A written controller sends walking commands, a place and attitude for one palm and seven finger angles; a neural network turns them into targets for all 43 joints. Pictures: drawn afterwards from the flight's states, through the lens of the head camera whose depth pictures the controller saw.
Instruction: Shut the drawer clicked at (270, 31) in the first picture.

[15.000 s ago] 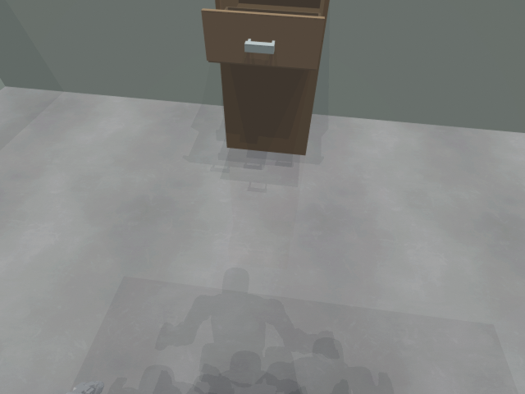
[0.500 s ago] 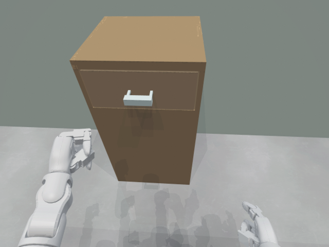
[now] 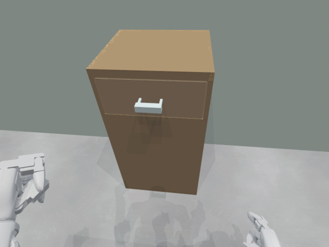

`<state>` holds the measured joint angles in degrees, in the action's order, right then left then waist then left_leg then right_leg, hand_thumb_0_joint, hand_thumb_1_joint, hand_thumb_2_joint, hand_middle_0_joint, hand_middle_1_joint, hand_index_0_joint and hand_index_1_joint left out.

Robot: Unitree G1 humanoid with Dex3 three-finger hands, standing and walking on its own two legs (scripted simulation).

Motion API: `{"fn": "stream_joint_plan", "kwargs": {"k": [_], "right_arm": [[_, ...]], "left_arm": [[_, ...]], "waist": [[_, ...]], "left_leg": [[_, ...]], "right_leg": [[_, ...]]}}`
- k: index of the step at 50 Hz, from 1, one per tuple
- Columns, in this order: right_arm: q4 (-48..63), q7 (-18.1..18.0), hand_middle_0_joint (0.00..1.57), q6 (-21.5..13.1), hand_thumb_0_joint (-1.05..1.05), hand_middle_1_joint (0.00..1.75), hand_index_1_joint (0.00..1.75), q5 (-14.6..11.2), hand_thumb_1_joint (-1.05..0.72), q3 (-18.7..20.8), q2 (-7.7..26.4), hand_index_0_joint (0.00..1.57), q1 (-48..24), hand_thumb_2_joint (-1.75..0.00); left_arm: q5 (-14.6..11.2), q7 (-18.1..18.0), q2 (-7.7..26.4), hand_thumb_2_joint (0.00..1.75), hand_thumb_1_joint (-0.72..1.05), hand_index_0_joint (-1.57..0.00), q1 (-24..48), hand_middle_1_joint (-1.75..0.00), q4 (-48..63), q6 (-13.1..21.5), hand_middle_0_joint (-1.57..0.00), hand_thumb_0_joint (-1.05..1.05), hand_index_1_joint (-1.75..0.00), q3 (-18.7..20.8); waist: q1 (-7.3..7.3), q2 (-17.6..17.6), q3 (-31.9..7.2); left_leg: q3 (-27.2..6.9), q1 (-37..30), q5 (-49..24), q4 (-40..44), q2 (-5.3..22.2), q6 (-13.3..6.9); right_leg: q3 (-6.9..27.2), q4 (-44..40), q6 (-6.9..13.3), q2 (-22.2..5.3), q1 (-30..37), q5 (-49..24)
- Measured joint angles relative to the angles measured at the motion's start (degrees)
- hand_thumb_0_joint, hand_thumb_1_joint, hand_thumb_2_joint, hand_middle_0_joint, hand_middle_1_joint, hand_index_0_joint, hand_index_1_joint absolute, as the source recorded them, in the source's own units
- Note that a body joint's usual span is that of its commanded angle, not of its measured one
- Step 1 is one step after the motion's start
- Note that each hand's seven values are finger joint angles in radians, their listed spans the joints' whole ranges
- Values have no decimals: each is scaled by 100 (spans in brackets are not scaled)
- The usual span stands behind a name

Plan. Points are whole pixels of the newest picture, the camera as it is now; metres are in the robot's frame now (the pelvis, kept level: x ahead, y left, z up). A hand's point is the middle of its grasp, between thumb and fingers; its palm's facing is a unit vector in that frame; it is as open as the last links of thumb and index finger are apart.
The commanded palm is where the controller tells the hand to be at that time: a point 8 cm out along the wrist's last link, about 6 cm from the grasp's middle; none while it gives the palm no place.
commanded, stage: draw the hand back to the body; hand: left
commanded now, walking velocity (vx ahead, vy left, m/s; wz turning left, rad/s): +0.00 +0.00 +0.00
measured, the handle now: (149, 104) +0.63 +0.15 -0.01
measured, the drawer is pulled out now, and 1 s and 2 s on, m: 0.00 0.00 0.00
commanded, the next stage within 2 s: step back with the hand held close in 0.08 s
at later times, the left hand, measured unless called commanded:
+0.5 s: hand (49, 183) +0.18 +0.25 +0.15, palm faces +0.29 -0.83 -0.49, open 3.2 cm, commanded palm +0.12 +0.29 +0.17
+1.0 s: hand (20, 214) +0.12 +0.26 +0.15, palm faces +0.34 -0.81 -0.48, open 3.2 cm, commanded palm +0.05 +0.30 +0.17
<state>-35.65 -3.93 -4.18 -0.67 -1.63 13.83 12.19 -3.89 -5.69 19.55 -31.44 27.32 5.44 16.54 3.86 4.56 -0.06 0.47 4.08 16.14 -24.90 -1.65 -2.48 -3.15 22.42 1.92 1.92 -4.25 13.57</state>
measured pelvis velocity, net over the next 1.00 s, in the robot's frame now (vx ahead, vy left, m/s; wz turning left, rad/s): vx -0.07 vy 0.02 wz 0.01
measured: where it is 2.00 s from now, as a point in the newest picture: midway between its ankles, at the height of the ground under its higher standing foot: outside the picture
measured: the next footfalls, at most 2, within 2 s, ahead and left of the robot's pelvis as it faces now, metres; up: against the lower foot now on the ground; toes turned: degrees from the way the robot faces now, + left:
right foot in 1.78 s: -0.25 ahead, -0.06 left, +0.00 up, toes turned -2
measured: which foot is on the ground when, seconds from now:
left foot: down 0.00-1.00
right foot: down 0.00-1.00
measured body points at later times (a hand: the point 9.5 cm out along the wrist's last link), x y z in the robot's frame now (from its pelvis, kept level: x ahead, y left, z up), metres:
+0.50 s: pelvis -0.01 +0.01 +0.00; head +0.00 +0.00 +0.45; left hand +0.16 +0.29 +0.18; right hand +0.15 -0.24 -0.09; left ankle -0.02 +0.09 -0.74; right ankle -0.01 -0.10 -0.74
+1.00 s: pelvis -0.07 +0.02 -0.01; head -0.06 +0.03 +0.44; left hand +0.10 +0.30 +0.18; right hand +0.09 -0.23 -0.08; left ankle -0.02 +0.09 -0.74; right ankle -0.01 -0.10 -0.74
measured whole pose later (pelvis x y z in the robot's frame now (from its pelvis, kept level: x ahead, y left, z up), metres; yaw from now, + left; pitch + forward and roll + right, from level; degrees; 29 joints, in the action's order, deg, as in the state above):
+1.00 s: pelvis -0.07 +0.02 -0.01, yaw +0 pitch +1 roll -2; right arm -31.4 -4.7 -2.2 -0.4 0.6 12.9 12.5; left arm -0.3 -7.7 22.4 -35.5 32.3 14.5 21.4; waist -0.8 0.4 0.6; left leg 1.0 21.2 12.1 -31.9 -2.7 -4.7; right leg -1.5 28.9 -0.6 1.5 -20.7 10.1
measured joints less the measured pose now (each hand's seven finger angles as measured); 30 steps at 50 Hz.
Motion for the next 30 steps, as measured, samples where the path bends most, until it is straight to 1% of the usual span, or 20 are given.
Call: {"fn": "stream_joint_plan", "kwargs": {"k": [5,11,12,16,20,24,30], "right_arm": [[-48,-53,20,-74,1,30,30,10,-90,11,5,20,-40,-90],[-47,-72,20,-155,1,30,30,28,-90,-33,-70,20,-56,-90],[-16,-57,20,-130,1,30,30,28,-90,-44,-74,20,-56,-90],[103,25,20,52,1,30,30,68,-90,-11,-78,20,-131,-90],[195,32,20,233,1,30,30,66,-90,106,-22,20,-148,-90],[242,-14,20,401,1,30,30,23,-90,224,13,20,-125,-90],[334,-58,20,486,1,30,30,-6,-90,288,-12,20,-106,-90]], "left_arm": [[32,-30,-123,90,89,-140,151,-160,-133,12,-140,1,-160,-95],[39,-33,-108,90,89,-140,218,-160,-152,-8,-140,2,-160,-133],[46,-12,-86,90,89,-140,214,-160,-131,17,-140,2,-160,-84],[84,-9,-7,90,89,-140,84,-160,-110,328,-140,2,-160,219],[106,-6,25,90,89,-140,-151,-160,-17,474,-140,1,-160,235],[100,11,159,90,89,-140,-361,-160,115,498,-140,1,-160,226],[112,-18,344,90,89,-140,-464,-160,304,503,-140,2,-160,359]], "waist": [[21,-19,47],[-15,-74,58],[-40,-72,34],[-234,-59,-53],[-357,-94,-31],[-406,-170,21],[-390,-294,68]], "left_leg": [[-18,14,-25,-16,-22,-10],[16,-14,-32,1,-8,-1],[13,33,-25,-24,3,-3],[6,374,-25,-123,40,-19],[56,603,-126,-43,-27,-61],[101,766,-206,-11,-110,-108],[176,964,-245,-124,-184,-159]], "right_leg": [[-20,41,-5,-23,-19,-2],[14,38,2,-9,-9,-16],[10,24,2,2,-37,-25],[0,-64,-8,39,-293,-127],[45,-15,-62,-32,-589,-179],[85,135,-118,-120,-838,-165],[150,420,-167,-201,-1126,-134]]}}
